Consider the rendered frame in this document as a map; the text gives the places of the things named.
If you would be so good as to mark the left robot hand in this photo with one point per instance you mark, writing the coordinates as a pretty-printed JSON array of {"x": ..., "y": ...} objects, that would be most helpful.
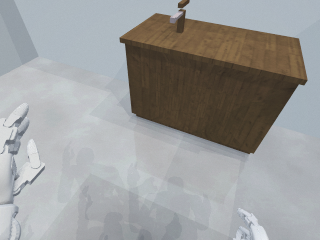
[{"x": 11, "y": 131}]

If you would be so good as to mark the tap lever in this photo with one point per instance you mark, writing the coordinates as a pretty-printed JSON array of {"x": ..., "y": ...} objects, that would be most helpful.
[{"x": 175, "y": 17}]

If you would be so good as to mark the counter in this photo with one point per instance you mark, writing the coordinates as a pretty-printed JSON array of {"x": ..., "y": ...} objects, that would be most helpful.
[{"x": 220, "y": 83}]

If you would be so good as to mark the right robot hand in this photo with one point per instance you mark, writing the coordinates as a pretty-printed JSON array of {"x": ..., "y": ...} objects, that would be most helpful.
[{"x": 255, "y": 232}]

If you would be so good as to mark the left robot forearm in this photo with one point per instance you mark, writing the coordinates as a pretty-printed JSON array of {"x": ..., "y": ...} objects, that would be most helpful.
[{"x": 10, "y": 228}]

